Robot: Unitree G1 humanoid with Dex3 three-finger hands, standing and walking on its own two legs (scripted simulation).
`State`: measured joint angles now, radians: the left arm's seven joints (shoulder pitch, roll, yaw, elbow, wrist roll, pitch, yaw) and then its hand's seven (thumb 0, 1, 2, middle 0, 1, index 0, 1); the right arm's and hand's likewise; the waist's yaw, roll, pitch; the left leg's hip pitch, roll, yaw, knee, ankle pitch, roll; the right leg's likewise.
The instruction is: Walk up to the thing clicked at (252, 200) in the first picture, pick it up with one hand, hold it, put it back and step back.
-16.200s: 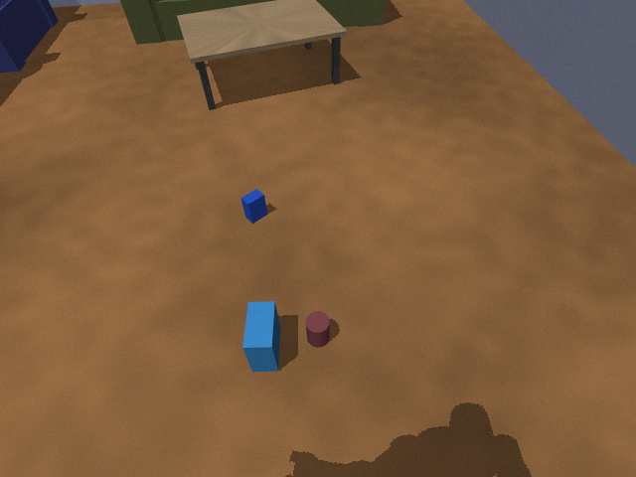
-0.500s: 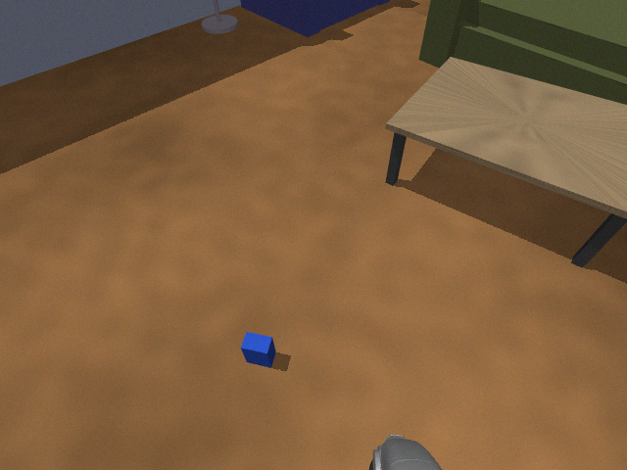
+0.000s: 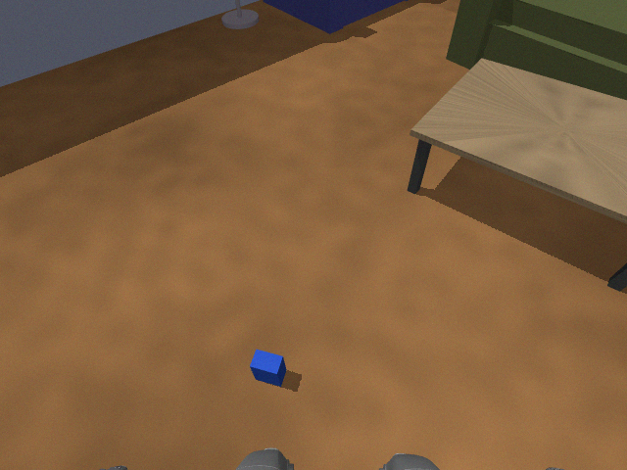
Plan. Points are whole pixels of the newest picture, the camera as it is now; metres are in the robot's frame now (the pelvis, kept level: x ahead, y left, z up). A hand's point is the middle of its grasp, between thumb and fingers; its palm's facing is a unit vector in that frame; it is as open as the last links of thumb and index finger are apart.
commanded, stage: walk up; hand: left
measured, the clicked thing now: (268, 368) +0.47 +0.19 -0.69
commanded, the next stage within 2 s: stand in 1.18 s
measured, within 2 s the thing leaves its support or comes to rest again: neither
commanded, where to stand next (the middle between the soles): +0.13 +0.00 m, yaw -2 degrees
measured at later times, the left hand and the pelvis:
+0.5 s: hand out of the picture +0.10 +0.26 -0.12, palm faces -0.01 -0.93 -0.36, open 7.4 cm; pelvis +0.02 +0.00 +0.03, yaw +0 degrees
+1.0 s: hand out of the picture +0.11 +0.26 -0.12, palm faces -0.03 -0.94 -0.33, open 7.4 cm; pelvis +0.03 +0.01 +0.03, yaw +0 degrees
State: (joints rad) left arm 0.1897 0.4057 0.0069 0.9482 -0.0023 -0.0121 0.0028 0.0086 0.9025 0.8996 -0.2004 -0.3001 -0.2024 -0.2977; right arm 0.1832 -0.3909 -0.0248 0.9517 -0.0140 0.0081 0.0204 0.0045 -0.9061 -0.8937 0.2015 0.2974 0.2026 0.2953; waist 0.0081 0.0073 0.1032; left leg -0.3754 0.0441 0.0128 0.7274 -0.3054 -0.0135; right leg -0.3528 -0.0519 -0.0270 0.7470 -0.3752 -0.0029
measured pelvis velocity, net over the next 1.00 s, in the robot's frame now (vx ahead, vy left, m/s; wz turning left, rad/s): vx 0.03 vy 0.01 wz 0.00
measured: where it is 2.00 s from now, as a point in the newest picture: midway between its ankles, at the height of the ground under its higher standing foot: outside the picture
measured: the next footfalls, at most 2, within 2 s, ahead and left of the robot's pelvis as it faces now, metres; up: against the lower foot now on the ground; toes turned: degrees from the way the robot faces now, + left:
none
